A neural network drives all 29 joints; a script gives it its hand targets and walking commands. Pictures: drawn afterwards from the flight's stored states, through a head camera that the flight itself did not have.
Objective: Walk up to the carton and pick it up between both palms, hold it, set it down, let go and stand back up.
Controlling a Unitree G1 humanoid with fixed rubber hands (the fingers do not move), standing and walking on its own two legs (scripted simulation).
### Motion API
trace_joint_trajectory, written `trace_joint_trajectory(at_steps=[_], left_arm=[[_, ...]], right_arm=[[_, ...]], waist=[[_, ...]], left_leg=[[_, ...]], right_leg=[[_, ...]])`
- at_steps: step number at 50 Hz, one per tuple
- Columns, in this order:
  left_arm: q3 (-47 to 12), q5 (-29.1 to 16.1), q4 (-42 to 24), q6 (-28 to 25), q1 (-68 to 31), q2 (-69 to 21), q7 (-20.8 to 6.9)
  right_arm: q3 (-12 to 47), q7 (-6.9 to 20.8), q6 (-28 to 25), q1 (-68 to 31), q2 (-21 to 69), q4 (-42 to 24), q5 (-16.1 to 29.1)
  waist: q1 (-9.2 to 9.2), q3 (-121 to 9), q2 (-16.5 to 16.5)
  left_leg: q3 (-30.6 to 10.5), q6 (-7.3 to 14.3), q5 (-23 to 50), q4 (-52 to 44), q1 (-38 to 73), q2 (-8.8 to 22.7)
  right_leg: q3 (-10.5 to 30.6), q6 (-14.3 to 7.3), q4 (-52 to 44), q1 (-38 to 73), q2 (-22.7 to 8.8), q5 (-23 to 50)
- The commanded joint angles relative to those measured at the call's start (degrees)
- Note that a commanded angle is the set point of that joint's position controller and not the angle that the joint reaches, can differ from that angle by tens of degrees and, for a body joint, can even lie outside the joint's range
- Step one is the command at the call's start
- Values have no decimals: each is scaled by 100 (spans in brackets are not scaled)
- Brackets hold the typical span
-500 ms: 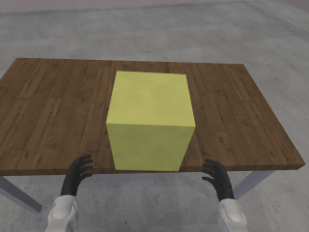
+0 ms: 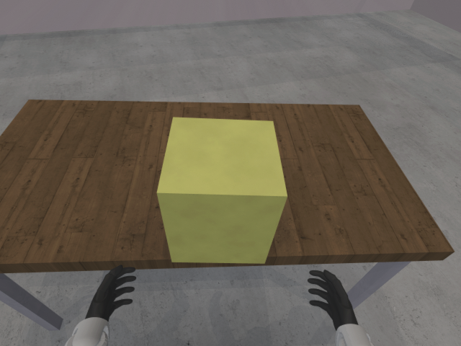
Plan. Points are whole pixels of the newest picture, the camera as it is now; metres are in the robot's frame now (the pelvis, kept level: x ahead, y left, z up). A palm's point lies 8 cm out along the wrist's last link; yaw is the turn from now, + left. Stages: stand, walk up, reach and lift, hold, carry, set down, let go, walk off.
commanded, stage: set down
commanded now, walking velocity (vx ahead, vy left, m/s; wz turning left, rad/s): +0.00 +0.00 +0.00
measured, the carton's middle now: (220, 193) +0.41 +0.03 +0.00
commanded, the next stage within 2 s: let go in 0.36 s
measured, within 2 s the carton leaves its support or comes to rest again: neither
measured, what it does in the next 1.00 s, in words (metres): stands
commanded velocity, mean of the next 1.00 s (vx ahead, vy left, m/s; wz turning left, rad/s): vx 0.00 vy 0.00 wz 0.00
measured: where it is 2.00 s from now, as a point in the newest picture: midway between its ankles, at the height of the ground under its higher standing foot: outside the picture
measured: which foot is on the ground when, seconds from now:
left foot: down 0.00-1.00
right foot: down 0.00-1.00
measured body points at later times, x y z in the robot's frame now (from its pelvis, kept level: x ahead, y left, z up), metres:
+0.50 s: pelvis +0.00 +0.00 +0.00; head +0.00 +0.00 +0.45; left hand +0.16 +0.23 -0.09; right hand +0.16 -0.23 -0.09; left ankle -0.01 +0.12 -0.74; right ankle -0.02 -0.11 -0.74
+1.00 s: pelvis -0.01 +0.00 +0.00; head -0.01 +0.00 +0.45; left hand +0.16 +0.23 -0.09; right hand +0.13 -0.24 -0.11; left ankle -0.01 +0.12 -0.74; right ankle -0.02 -0.11 -0.74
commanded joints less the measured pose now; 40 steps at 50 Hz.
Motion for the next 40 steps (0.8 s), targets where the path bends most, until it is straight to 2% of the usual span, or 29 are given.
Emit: trace_joint_trajectory(at_steps=[1,6,18,24,33,40], left_arm=[[179,55,-836,24,-517,563,-29],[179,134,-976,274,-278,516,-48],[196,285,-1052,887,-125,575,-70],[237,331,-1015,1108,-119,613,-60],[207,379,-1015,1155,-112,558,-33],[208,414,-1055,1204,-177,530,-15]], right_arm=[[-129,-13,-31,-499,-509,-746,-23],[-194,11,56,-305,-607,-703,-140],[-303,100,341,-194,-716,-692,-399],[-354,146,420,-130,-783,-589,-486],[-383,203,347,-110,-878,-552,-535],[-455,218,360,-101,-950,-626,-531]], waist=[[-1,-332,200],[-28,-344,240],[-47,-159,139],[-65,-213,142],[-87,-304,96],[-78,-242,65]], left_leg=[[28,-105,1646,-176,520,-181],[13,-164,1921,-153,696,-149],[84,-116,1618,-198,683,-159],[97,-103,1634,-170,620,-163],[101,-111,1647,-105,664,-167],[132,-79,1435,-113,597,-172]], right_leg=[[121,-94,-533,-534,-72,973],[48,-117,-577,-571,-9,1068],[-3,-49,-611,-713,-16,884],[-1,3,-525,-658,-41,1071],[-11,37,-430,-715,-34,1249],[11,29,-419,-740,-35,1094]])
